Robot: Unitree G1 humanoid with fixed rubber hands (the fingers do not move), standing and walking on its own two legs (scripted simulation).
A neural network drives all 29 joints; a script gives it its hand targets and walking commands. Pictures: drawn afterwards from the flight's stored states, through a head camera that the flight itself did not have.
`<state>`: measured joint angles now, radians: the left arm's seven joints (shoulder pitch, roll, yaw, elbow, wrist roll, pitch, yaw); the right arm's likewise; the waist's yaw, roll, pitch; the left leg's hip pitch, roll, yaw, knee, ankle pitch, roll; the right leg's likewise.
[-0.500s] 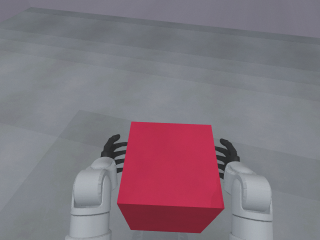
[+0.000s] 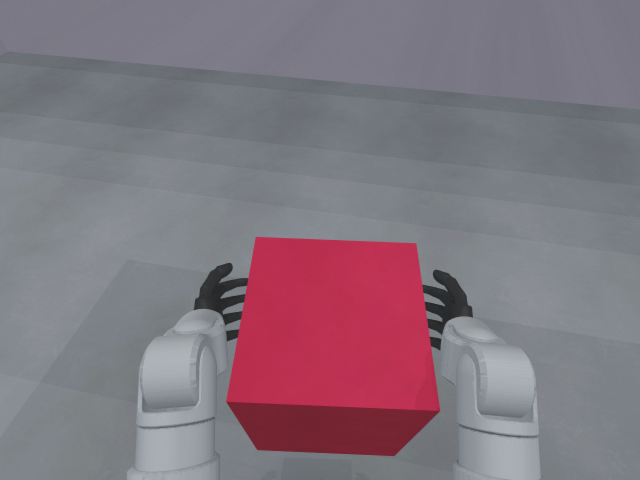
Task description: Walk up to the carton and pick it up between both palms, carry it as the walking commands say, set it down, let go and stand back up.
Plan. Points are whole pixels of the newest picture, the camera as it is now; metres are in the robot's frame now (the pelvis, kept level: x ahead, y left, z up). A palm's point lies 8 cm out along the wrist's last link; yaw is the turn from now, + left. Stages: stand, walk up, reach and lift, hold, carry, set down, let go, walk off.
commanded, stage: carry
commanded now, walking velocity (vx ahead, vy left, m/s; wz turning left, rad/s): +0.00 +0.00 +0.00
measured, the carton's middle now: (330, 355) +0.28 -0.01 +0.01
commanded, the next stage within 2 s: none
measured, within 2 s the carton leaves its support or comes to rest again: neither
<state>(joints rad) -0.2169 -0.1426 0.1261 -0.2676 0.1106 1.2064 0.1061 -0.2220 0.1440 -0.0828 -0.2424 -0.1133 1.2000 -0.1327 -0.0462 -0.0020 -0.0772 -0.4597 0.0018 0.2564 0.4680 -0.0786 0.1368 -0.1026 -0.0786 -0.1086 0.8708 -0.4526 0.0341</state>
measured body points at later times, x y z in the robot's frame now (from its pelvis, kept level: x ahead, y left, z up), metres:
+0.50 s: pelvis +0.20 -0.02 +0.01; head +0.17 -0.04 +0.46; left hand +0.49 +0.12 +0.11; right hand +0.49 -0.16 +0.09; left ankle +0.11 +0.07 -0.72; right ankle +0.24 -0.12 -0.72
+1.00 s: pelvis +0.19 -0.02 +0.01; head +0.18 -0.02 +0.46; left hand +0.46 +0.14 +0.08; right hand +0.48 -0.15 +0.08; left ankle +0.11 +0.07 -0.72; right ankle +0.24 -0.12 -0.72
